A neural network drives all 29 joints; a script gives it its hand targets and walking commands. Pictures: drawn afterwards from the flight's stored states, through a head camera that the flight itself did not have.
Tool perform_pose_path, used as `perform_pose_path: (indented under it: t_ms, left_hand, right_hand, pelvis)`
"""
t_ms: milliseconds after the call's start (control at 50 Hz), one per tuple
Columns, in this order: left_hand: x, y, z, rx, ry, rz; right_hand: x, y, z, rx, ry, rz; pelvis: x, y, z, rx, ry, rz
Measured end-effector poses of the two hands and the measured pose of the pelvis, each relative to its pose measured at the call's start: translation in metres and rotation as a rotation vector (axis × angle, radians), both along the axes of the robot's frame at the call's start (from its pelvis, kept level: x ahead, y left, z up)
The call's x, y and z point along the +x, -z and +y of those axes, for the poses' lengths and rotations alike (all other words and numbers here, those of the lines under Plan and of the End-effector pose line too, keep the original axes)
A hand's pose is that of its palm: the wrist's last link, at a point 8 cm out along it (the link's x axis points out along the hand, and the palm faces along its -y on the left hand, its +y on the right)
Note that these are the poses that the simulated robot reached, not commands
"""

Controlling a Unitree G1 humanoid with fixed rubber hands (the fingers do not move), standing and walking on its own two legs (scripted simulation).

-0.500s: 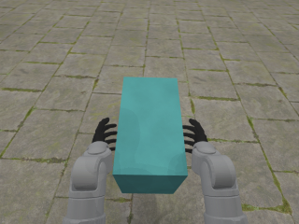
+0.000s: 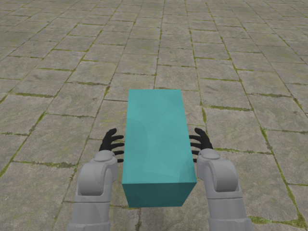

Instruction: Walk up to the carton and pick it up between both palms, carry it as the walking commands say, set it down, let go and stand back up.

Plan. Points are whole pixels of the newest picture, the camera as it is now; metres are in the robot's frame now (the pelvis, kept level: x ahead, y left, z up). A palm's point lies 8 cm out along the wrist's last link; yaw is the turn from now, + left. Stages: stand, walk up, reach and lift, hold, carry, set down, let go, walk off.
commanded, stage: carry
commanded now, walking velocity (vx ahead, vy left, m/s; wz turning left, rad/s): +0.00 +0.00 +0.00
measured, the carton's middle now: (155, 147) +0.37 +0.00 -0.01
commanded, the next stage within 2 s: none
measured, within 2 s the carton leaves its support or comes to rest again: neither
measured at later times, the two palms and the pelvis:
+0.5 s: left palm (100, 153) +0.31 +0.15 +0.05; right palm (193, 151) +0.32 -0.11 +0.05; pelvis +0.04 +0.01 +0.00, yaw +0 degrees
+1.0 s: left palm (103, 146) +0.34 +0.14 +0.05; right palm (193, 146) +0.34 -0.11 +0.04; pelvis +0.06 +0.01 +0.00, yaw +0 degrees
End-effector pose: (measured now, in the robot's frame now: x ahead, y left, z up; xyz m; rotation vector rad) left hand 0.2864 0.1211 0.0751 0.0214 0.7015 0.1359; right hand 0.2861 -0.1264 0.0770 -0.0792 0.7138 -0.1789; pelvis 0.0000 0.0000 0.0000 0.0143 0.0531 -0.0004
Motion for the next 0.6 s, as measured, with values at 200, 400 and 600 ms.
perform_pose_path:
  t_ms: [200,400,600]
  left_hand:
    - [0.010,0.017,0.012,-0.014,-0.006,-0.004]
    - [0.020,0.025,0.024,-0.028,-0.009,-0.023]
    - [0.037,0.025,0.023,-0.010,0.009,-0.036]
  right_hand:
    - [0.014,0.016,0.010,0.004,-0.026,-0.009]
    - [0.026,0.026,0.019,0.019,-0.056,-0.026]
    - [0.039,0.029,0.018,0.018,-0.059,-0.037]
  pelvis:
    - [0.006,0.000,0.007,-0.007,-0.001,-0.003]
    - [0.025,-0.003,0.014,-0.009,-0.007,-0.005]
    - [0.045,-0.004,0.015,-0.011,-0.006,-0.003]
